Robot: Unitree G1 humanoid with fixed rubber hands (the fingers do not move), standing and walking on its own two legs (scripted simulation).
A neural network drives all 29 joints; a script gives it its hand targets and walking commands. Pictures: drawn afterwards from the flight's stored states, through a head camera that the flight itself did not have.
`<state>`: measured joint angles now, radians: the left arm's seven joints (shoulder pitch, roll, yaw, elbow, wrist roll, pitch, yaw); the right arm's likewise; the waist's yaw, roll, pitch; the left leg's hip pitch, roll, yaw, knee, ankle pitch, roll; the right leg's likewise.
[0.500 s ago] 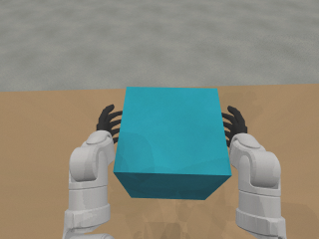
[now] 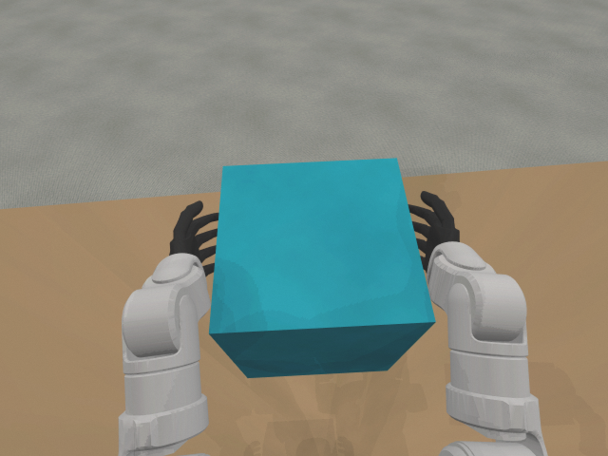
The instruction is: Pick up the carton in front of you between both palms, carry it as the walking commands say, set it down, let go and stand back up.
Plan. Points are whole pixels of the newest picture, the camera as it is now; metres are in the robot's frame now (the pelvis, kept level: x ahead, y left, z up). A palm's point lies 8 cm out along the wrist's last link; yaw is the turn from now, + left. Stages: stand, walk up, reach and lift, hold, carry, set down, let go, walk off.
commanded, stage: carry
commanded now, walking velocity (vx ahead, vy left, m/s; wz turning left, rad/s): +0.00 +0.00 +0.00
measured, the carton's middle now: (314, 279) +0.34 -0.01 +0.06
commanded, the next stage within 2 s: none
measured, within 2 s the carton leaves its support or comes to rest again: neither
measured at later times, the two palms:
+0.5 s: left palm (186, 208) +0.45 +0.16 +0.11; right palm (397, 200) +0.44 -0.14 +0.11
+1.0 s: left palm (165, 222) +0.41 +0.18 +0.12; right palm (391, 211) +0.40 -0.12 +0.12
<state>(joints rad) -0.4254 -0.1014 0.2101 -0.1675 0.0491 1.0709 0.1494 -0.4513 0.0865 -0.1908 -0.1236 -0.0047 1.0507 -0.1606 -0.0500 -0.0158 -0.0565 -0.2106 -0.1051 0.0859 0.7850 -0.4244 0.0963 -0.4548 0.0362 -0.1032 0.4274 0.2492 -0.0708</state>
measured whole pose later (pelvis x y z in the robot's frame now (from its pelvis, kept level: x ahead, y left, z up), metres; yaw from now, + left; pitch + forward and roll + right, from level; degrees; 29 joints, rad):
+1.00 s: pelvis +0.08 +0.03 +0.00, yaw +0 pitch +2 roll +0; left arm -0.47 -0.09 0.22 0.00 0.05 1.13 0.15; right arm -0.46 0.09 -0.22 -0.01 -0.05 1.12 -0.15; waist 0.00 0.00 -0.13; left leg -0.31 -0.04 0.04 0.57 -0.14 0.05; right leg -0.34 0.02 -0.06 0.55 -0.10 -0.06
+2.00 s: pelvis +0.16 +0.02 -0.01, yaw -1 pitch +5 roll +0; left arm -0.47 -0.11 0.21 0.03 0.08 1.11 0.15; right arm -0.47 0.07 -0.24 0.01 -0.03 1.12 -0.15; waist 0.04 -0.01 -0.15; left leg -0.52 -0.01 0.03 0.95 -0.46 0.05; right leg -0.31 0.03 -0.07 0.64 -0.26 -0.08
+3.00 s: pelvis +0.71 +0.05 -0.11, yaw +1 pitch +4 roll +1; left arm -0.43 -0.09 0.22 -0.05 0.01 1.10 0.16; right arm -0.44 0.12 -0.23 -0.07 -0.06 1.11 -0.16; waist 0.05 -0.01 -0.05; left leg -0.60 0.01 -0.01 1.16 -0.40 0.04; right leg -0.39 0.07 -0.12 0.60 -0.13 -0.16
